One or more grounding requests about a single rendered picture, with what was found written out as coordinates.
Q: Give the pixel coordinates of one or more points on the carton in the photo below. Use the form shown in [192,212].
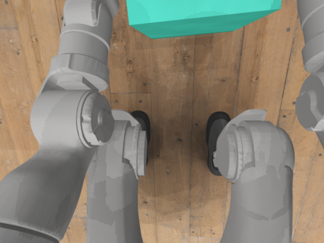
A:
[173,18]

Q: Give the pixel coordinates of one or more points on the robot right shin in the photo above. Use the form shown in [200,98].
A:
[258,114]

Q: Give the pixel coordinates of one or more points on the left robot thigh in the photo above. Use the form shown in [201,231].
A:
[112,189]

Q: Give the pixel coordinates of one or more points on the robot right upper arm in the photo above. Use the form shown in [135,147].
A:
[310,104]

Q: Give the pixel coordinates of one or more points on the robot left upper arm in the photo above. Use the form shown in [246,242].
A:
[39,197]

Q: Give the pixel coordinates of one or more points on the left robot forearm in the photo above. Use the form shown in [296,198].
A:
[81,63]

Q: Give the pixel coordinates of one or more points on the right robot forearm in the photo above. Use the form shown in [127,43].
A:
[311,13]

